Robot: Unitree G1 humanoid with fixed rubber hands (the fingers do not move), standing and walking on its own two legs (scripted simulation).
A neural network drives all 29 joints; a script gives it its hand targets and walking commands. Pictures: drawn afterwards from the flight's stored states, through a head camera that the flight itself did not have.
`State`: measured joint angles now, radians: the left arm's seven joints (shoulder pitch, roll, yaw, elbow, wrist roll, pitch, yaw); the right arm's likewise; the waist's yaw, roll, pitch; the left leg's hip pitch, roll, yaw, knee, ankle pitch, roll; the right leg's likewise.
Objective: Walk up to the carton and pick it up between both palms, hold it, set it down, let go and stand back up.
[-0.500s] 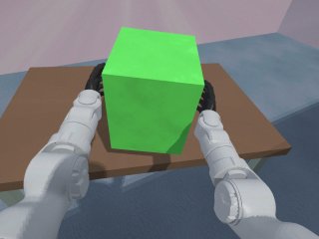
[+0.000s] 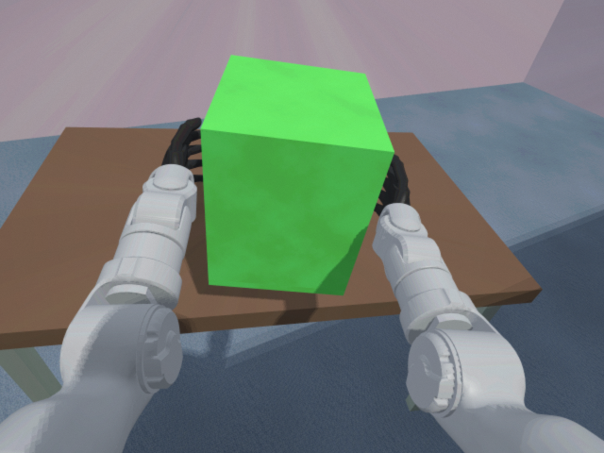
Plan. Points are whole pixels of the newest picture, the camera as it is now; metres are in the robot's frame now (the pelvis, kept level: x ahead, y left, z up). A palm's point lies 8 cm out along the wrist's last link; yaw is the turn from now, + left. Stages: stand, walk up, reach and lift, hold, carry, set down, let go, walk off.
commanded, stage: reach and lift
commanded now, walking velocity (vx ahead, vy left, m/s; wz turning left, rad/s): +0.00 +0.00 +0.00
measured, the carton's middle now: (288, 177) +0.48 +0.01 +0.16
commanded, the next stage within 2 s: hold in 1.40 s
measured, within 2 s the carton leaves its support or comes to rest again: neither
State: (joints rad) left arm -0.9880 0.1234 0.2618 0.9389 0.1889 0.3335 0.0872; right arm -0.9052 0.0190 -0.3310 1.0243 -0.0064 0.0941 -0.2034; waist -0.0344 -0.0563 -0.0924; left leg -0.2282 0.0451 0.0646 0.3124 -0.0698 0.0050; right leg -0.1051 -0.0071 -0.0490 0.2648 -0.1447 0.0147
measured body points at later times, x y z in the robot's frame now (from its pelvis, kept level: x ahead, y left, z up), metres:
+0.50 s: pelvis +0.01 +0.00 +0.00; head -0.04 +0.02 +0.44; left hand +0.41 +0.16 +0.20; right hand +0.41 -0.14 +0.19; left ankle +0.06 +0.11 -0.75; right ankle +0.00 -0.13 -0.75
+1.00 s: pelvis +0.00 -0.01 +0.00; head -0.06 +0.01 +0.44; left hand +0.40 +0.15 +0.23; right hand +0.40 -0.15 +0.22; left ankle +0.06 +0.11 -0.75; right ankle +0.00 -0.13 -0.75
